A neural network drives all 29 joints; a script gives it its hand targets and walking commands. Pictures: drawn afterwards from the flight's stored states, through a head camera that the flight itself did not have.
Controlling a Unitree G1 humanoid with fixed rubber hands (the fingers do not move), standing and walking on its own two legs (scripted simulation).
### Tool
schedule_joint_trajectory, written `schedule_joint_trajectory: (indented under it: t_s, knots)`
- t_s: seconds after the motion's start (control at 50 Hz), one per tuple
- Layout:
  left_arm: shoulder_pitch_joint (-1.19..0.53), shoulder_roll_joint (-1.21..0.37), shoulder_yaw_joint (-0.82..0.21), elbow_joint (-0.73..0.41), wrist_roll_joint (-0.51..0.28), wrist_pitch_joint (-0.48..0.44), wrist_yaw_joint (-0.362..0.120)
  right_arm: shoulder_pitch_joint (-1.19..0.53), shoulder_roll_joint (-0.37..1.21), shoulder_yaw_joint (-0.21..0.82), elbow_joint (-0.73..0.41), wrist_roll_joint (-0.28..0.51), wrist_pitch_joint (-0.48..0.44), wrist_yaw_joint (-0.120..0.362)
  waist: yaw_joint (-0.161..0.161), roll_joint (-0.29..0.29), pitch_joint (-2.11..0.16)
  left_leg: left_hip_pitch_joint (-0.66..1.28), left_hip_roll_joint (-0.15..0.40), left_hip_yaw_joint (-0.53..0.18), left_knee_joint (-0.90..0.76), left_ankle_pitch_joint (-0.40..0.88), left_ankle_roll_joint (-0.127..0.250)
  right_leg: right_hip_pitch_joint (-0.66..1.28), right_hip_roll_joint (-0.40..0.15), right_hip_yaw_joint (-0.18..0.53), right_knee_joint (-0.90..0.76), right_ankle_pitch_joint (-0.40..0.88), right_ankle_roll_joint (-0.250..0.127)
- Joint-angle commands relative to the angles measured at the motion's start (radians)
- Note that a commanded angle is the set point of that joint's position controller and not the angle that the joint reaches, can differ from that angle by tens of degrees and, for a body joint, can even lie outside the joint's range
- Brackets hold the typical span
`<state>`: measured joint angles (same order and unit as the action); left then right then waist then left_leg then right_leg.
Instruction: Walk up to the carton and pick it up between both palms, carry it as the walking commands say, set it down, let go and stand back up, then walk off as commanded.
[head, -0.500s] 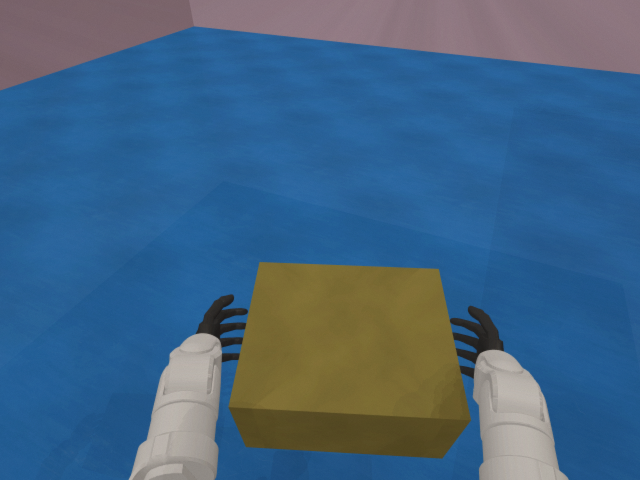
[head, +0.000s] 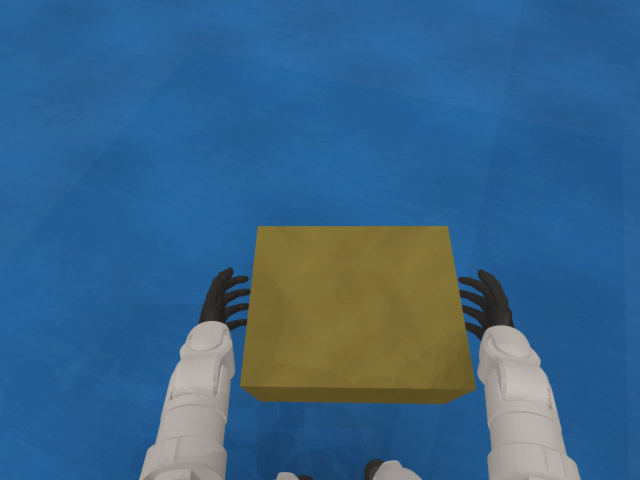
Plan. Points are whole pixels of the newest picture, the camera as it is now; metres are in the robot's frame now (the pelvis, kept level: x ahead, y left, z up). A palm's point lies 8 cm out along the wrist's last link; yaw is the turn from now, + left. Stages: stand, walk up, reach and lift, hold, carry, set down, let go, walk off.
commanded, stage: set down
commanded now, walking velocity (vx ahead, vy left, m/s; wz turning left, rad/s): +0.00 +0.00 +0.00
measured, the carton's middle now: (351, 315) +0.36 -0.04 -0.12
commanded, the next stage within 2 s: none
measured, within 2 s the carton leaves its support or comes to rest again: neither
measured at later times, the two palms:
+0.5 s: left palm (233, 320) +0.36 +0.15 -0.13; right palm (470, 326) +0.33 -0.21 -0.13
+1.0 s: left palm (238, 322) +0.39 +0.16 -0.22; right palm (442, 321) +0.37 -0.20 -0.22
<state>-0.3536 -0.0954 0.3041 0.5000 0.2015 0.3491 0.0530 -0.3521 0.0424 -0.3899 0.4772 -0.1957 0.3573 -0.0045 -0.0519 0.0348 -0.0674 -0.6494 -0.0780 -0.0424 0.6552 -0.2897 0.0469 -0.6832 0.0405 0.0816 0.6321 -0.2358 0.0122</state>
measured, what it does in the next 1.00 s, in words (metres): lowers itself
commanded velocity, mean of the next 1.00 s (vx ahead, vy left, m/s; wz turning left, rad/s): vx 0.00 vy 0.00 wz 0.00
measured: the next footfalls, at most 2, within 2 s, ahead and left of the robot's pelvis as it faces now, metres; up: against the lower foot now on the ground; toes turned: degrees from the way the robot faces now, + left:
none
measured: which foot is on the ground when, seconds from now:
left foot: down 0.00-1.00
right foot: down 0.00-1.00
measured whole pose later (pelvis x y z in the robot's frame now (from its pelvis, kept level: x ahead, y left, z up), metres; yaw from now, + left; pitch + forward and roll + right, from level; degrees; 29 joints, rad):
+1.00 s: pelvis -0.06 -0.01 -0.15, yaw +1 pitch +42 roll -1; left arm -0.85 0.07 0.32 0.69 0.13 0.36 0.13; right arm -0.79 -0.01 -0.45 0.60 -0.12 0.36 -0.12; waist -0.04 0.01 -0.22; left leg -1.65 -0.11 -0.05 1.37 -0.45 0.02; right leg -1.67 0.07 0.04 1.33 -0.39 0.01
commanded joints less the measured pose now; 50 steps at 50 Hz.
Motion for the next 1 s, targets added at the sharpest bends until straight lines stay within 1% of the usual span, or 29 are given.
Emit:
schedule_joint_trajectory:
  t_s: [0.0,0.04,0.06,0.1,0.14,0.16,0.18,0.22,0.24,0.34,0.42,0.44,0.5,0.54,0.56,0.58,0.6,0.64,0.66,0.74,0.78,0.8,0.82,0.84,0.86,0.9,0.92,0.96,0.98]
  knots:
    - [-0.573,-0.846,-0.557,-0.061,-0.160,-0.066,-0.307,-0.555,0.851,0.593,-0.026,0.163,-0.038,0.339,0.001,-0.040,-0.700,0.299,0.008,-0.069,0.037,0.572,-0.052,0.182,0.053,-0.022,0.044,0.428,-0.027]
    - [-0.617,-0.844,-0.559,-0.057,-0.162,-0.065,-0.323,-0.588,0.869,0.603,-0.033,0.166,-0.037,0.334,0.004,-0.042,-0.760,0.234,0.000,-0.053,0.064,0.525,-0.047,0.182,0.051,-0.024,0.074,0.426,-0.023]
    - [-0.640,-0.836,-0.553,-0.048,-0.159,-0.064,-0.334,-0.599,0.874,0.600,-0.032,0.164,-0.035,0.329,-0.004,-0.049,-0.756,0.183,-0.006,-0.044,0.078,0.501,-0.043,0.182,0.050,-0.023,0.085,0.440,-0.021]
    - [-0.696,-0.828,-0.544,-0.048,-0.156,-0.061,-0.351,-0.650,0.890,0.600,-0.031,0.167,-0.032,0.328,0.010,-0.045,-0.802,0.131,-0.008,-0.033,0.100,0.434,-0.037,0.162,0.048,-0.027,0.112,0.395,-0.019]
    - [-0.731,-0.839,-0.529,-0.018,-0.153,-0.052,-0.372,-0.705,0.897,0.603,-0.042,0.174,-0.025,0.328,0.012,-0.046,-0.839,0.055,-0.015,-0.017,0.124,0.392,-0.034,0.157,0.045,-0.031,0.144,0.392,-0.015]
    - [-0.763,-0.830,-0.520,-0.014,-0.150,-0.048,-0.382,-0.704,0.915,0.585,-0.013,0.163,-0.017,0.326,0.007,-0.044,-0.840,0.011,-0.015,-0.013,0.134,0.352,-0.032,0.143,0.044,-0.032,0.154,0.374,-0.014]
    - [-0.789,-0.840,-0.516,-0.011,-0.147,-0.045,-0.393,-0.737,0.919,0.582,-0.025,0.163,-0.017,0.327,0.007,-0.026,-0.878,-0.021,-0.020,-0.006,0.148,0.337,-0.032,0.140,0.042,-0.033,0.173,0.372,-0.015]
    - [-0.850,-0.846,-0.496,0.021,-0.148,-0.039,-0.420,-0.771,0.938,0.566,-0.003,0.155,-0.005,0.325,-0.006,-0.040,-0.902,-0.113,-0.024,0.008,0.172,0.269,-0.026,0.153,0.042,-0.035,0.193,0.348,-0.010]
    - [-0.887,-0.844,-0.485,0.036,-0.146,-0.035,-0.432,-0.813,0.950,0.559,-0.004,0.154,-0.001,0.325,-0.005,-0.039,-0.928,-0.152,-0.024,0.014,0.186,0.207,-0.020,0.138,0.039,-0.032,0.208,0.294,-0.009]
    - [-0.991,-0.847,-0.456,0.082,-0.145,-0.018,-0.464,-0.932,0.975,0.545,0.003,0.150,0.020,0.327,0.008,-0.022,-1.000,-0.253,-0.036,0.027,0.230,0.111,-0.014,0.117,0.042,-0.031,0.257,0.206,-0.005]
    - [-1.045,-0.827,-0.411,0.139,-0.139,-0.007,-0.480,-1.039,0.980,0.544,0.008,0.161,0.035,0.326,0.027,-0.037,-1.012,-0.375,-0.041,0.038,0.284,0.004,-0.003,0.085,0.041,-0.016,0.298,0.069,0.000]
    - [-1.061,-0.821,-0.397,0.154,-0.142,-0.005,-0.483,-1.032,0.982,0.531,0.032,0.156,0.043,0.324,0.015,-0.053,-1.007,-0.404,-0.041,0.039,0.303,-0.015,-0.001,0.079,0.039,-0.006,0.304,0.038,0.002]
    - [-1.117,-0.807,-0.380,0.166,-0.145,-0.004,-0.485,-1.091,0.981,0.521,0.045,0.166,0.048,0.324,0.023,-0.053,-1.012,-0.444,-0.039,0.038,0.341,-0.050,0.001,0.016,0.041,-0.004,0.333,-0.033,0.005]
    - [-1.125,-0.804,-0.371,0.177,-0.144,0.000,-0.480,-1.118,0.966,0.507,0.059,0.169,0.046,0.325,0.032,-0.031,-1.027,-0.464,-0.040,0.037,0.357,-0.055,-0.003,-0.025,0.045,-0.013,0.366,-0.035,0.003]
    - [-1.130,-0.796,-0.364,0.181,-0.144,0.002,-0.476,-1.114,0.963,0.507,0.071,0.171,0.051,0.327,0.031,-0.050,-1.034,-0.465,-0.041,0.040,0.368,-0.059,-0.001,-0.038,0.048,-0.024,0.375,-0.040,0.006]
    - [-1.142,-0.797,-0.364,0.189,-0.151,0.002,-0.475,-1.136,0.955,0.500,0.062,0.174,0.046,0.324,0.024,-0.049,-1.042,-0.479,-0.040,0.036,0.378,-0.059,-0.002,-0.046,0.050,-0.024,0.387,-0.033,0.005]
    - [-1.142,-0.803,-0.369,0.182,-0.153,0.000,-0.469,-1.164,0.953,0.505,0.050,0.182,0.040,0.326,0.034,-0.040,-1.080,-0.460,-0.043,0.036,0.383,-0.038,-0.002,-0.069,0.054,-0.038,0.407,-0.007,0.004]
    - [-1.160,-0.808,-0.391,0.159,-0.171,-0.005,-0.460,-1.162,0.951,0.512,0.054,0.188,0.034,0.324,0.025,-0.039,-1.119,-0.459,-0.047,0.034,0.405,-0.012,-0.002,-0.087,0.060,-0.053,0.441,0.038,0.002]
    - [-1.152,-0.819,-0.392,0.165,-0.175,-0.004,-0.452,-1.157,0.931,0.501,0.062,0.182,0.031,0.324,0.012,-0.038,-1.112,-0.459,-0.048,0.033,0.414,0.000,-0.006,-0.113,0.064,-0.065,0.454,0.053,-0.001]
    - [-1.167,-0.824,-0.436,0.121,-0.203,-0.014,-0.425,-1.146,0.906,0.505,0.055,0.201,0.016,0.323,-0.001,-0.016,-1.178,-0.419,-0.047,0.021,0.461,0.085,-0.017,-0.200,0.075,-0.084,0.508,0.116,-0.006]
    - [-1.172,-0.826,-0.451,0.099,-0.216,-0.020,-0.408,-1.157,0.880,0.508,0.048,0.211,0.008,0.324,-0.005,0.010,-1.224,-0.397,-0.049,0.018,0.492,0.123,-0.028,-0.247,0.080,-0.092,0.542,0.128,-0.011]
    - [-1.157,-0.824,-0.459,0.097,-0.218,-0.022,-0.396,-1.130,0.877,0.501,0.069,0.214,0.005,0.324,-0.004,0.011,-1.218,-0.397,-0.048,0.015,0.497,0.151,-0.032,-0.271,0.083,-0.094,0.552,0.143,-0.010]
    - [-1.169,-0.814,-0.480,0.075,-0.226,-0.027,-0.386,-1.121,0.874,0.502,0.062,0.222,0.000,0.323,-0.014,0.011,-1.251,-0.372,-0.045,0.008,0.510,0.187,-0.035,-0.282,0.085,-0.097,0.559,0.160,-0.008]
    - [-1.155,-0.809,-0.479,0.075,-0.225,-0.028,-0.377,-1.133,0.859,0.508,0.058,0.231,-0.004,0.324,0.001,0.035,-1.254,-0.362,-0.045,0.006,0.522,0.211,-0.039,-0.324,0.085,-0.095,0.576,0.160,-0.008]
    - [-1.160,-0.802,-0.482,0.080,-0.230,-0.029,-0.369,-1.110,0.855,0.496,0.079,0.228,-0.004,0.320,-0.012,0.019,-1.220,-0.392,-0.044,0.006,0.530,0.200,-0.038,-0.333,0.086,-0.095,0.578,0.159,-0.010]
    - [-1.163,-0.797,-0.486,0.070,-0.235,-0.038,-0.355,-1.133,0.846,0.508,0.068,0.241,-0.014,0.318,-0.002,0.023,-1.239,-0.388,-0.047,0.000,0.548,0.215,-0.040,-0.377,0.087,-0.099,0.605,0.155,-0.008]
    - [-1.180,-0.787,-0.493,0.063,-0.243,-0.039,-0.350,-1.125,0.835,0.498,0.073,0.243,-0.014,0.314,-0.018,0.023,-1.256,-0.388,-0.044,-0.002,0.563,0.212,-0.041,-0.379,0.086,-0.096,0.614,0.153,-0.008]
    - [-1.175,-0.787,-0.502,0.060,-0.250,-0.044,-0.335,-1.148,0.815,0.517,0.062,0.260,-0.025,0.312,0.003,0.039,-1.269,-0.389,-0.048,-0.001,0.585,0.246,-0.048,-0.419,0.089,-0.097,0.643,0.162,-0.009]
    - [-1.181,-0.779,-0.508,0.056,-0.251,-0.045,-0.328,-1.136,0.819,0.513,0.076,0.262,-0.024,0.309,-0.005,0.039,-1.276,-0.384,-0.046,-0.002,0.594,0.247,-0.049,-0.433,0.091,-0.101,0.649,0.158,-0.006]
